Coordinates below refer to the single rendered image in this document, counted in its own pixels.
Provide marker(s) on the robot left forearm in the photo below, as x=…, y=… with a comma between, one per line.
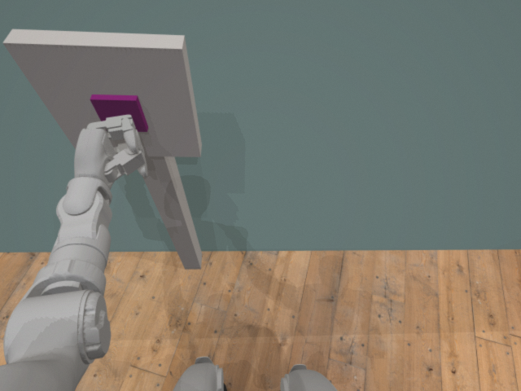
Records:
x=79, y=256

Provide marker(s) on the robot left hand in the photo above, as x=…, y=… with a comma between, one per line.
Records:
x=96, y=157

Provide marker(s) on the left robot thigh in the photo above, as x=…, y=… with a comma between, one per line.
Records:
x=201, y=377

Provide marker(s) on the left robot upper arm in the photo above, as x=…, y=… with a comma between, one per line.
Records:
x=53, y=339

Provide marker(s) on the robot right shin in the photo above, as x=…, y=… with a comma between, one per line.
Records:
x=298, y=367

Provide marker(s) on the panel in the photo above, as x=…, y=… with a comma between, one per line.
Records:
x=66, y=67

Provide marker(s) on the button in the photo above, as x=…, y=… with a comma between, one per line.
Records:
x=107, y=105

